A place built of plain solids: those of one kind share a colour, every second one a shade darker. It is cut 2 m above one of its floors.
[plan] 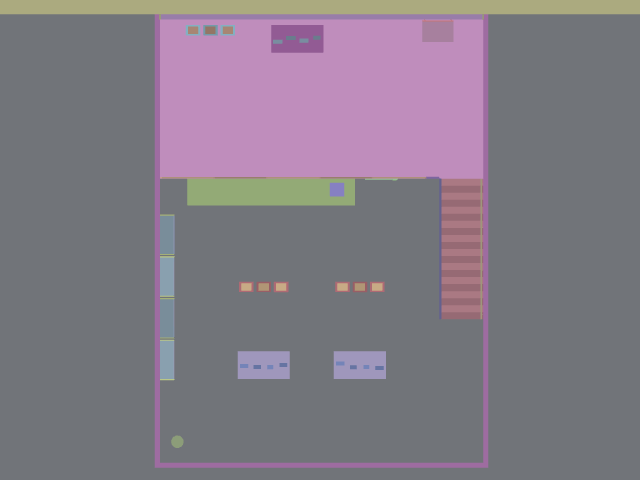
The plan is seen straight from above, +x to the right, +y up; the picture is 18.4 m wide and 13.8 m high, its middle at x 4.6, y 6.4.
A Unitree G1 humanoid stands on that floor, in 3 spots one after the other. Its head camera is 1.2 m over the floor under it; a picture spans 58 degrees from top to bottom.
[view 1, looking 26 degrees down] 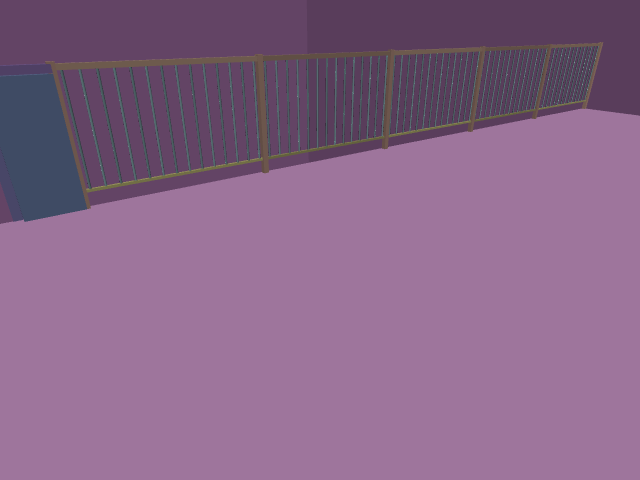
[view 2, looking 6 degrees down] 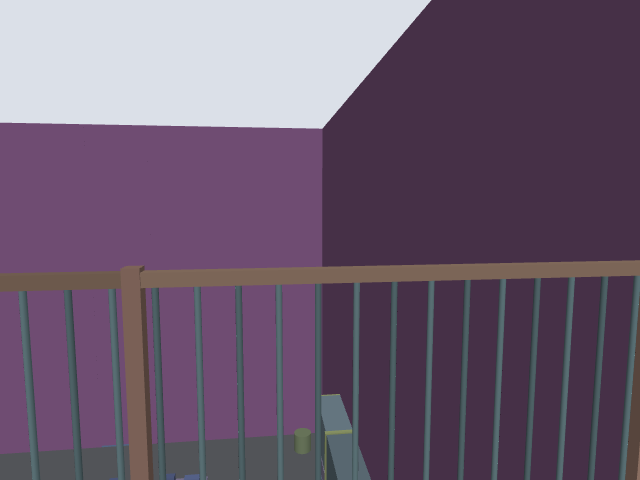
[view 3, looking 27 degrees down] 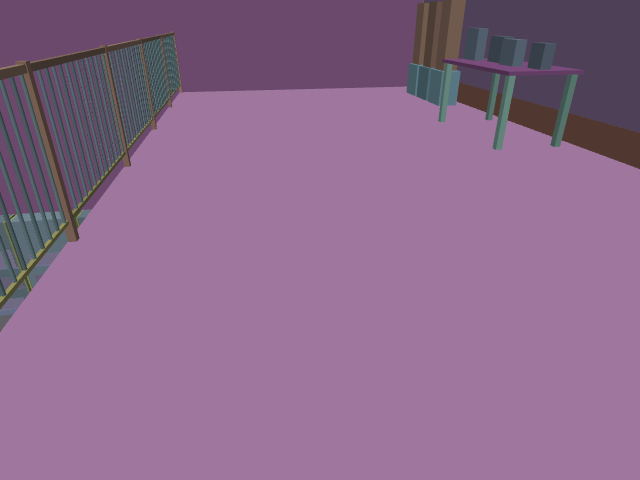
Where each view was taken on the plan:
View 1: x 7.99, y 11.64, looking -126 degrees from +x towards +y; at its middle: upper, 2.74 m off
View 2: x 1.20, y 9.36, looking -97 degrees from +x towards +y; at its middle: wall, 9.48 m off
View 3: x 8.69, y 9.26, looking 170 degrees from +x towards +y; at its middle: upper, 2.64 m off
